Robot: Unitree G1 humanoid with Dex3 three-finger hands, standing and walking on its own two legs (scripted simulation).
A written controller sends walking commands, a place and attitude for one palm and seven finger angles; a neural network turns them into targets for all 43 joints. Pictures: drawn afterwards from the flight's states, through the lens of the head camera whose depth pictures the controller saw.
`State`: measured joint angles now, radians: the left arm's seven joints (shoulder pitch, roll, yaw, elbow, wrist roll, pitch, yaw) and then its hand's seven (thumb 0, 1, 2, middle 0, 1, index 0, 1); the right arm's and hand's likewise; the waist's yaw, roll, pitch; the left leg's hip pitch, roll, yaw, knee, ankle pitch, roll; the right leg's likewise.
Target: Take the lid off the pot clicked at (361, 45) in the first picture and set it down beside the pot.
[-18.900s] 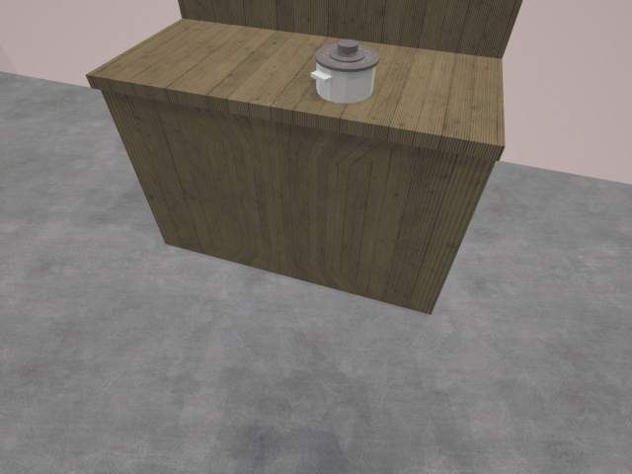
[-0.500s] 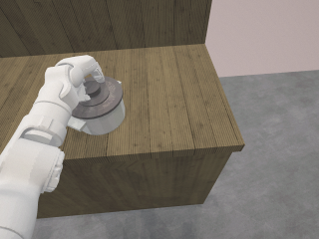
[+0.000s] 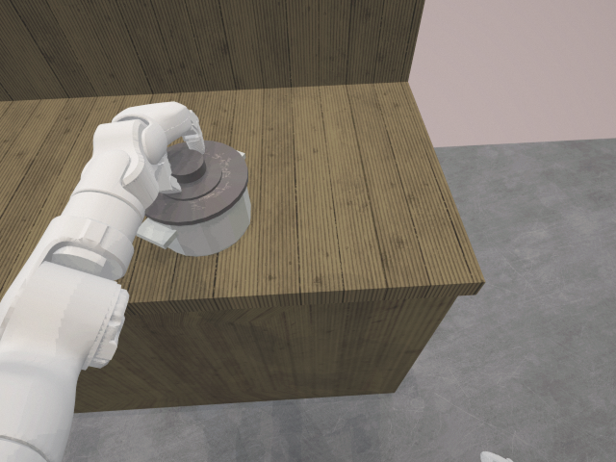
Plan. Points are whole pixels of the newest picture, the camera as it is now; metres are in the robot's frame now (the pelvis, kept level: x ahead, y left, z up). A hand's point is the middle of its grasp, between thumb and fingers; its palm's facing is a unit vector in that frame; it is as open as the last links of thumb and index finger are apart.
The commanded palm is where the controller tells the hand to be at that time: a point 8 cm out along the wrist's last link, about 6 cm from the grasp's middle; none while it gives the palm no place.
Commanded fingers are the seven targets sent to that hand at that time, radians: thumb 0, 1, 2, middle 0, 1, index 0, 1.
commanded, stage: close the fingers and squeeze the knob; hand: left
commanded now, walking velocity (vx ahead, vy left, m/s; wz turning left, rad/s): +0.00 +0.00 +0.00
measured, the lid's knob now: (186, 166) +0.49 +0.16 +0.11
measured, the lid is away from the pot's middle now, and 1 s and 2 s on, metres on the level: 0.00 0.00 0.01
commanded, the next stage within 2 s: lift the lid straight up in 1.04 s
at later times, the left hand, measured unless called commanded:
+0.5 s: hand (169, 170) +0.46 +0.17 +0.13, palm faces -0.38 -0.07 -0.92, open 8.8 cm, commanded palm +0.46 +0.17 +0.19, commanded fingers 0.00 0.28 0.92 -0.69 -1.04 -0.61 -1.00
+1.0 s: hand (169, 170) +0.46 +0.17 +0.13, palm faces -0.39 -0.08 -0.92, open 8.7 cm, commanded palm +0.46 +0.17 +0.19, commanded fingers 0.00 0.57 1.02 -0.97 -1.15 -0.65 -1.01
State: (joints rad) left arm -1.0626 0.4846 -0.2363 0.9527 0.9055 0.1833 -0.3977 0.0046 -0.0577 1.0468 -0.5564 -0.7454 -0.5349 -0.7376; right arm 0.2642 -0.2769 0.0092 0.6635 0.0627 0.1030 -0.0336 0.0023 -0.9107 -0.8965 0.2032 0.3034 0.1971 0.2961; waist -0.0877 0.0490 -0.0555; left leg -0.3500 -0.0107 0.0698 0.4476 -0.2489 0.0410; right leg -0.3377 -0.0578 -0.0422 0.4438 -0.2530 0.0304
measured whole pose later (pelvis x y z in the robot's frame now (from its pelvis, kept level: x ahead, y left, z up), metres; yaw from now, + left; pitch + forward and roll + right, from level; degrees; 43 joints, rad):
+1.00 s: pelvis +0.00 +0.00 +0.00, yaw +0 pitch +7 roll +0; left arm -1.02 0.49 -0.22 0.94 0.90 0.17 -0.40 0.05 0.22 0.87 -0.85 -1.10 -0.46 -0.91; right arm 0.28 -0.28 0.01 0.68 0.06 0.09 -0.04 0.00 -0.91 -0.90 0.20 0.30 0.20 0.30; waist -0.09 0.06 -0.05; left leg -0.32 0.00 0.07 0.43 -0.24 0.04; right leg -0.32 -0.05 -0.04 0.43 -0.25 0.02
